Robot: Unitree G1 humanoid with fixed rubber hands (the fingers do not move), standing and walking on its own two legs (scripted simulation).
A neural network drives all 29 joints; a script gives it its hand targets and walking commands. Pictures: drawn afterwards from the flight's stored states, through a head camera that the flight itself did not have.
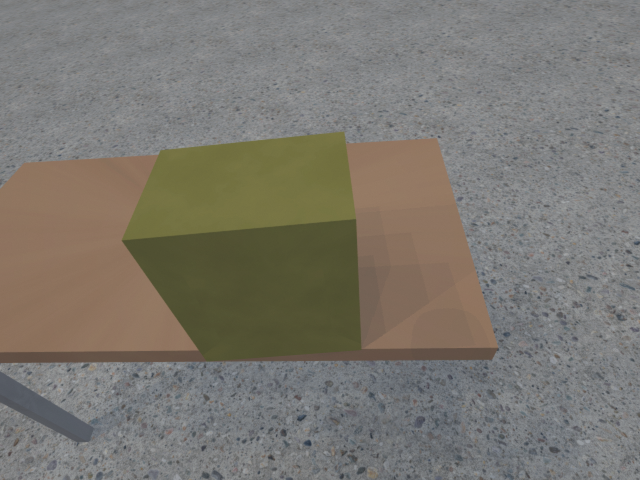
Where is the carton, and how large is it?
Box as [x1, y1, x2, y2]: [122, 132, 360, 361]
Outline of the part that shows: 343,132 160,150 124,233 122,241 207,361 360,349 355,214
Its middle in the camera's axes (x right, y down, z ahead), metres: -0.08 +0.03 +0.56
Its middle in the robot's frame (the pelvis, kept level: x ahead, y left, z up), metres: +0.42 +0.09 +0.05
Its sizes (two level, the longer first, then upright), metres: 0.245 0.163 0.286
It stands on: a table, 0.65 m high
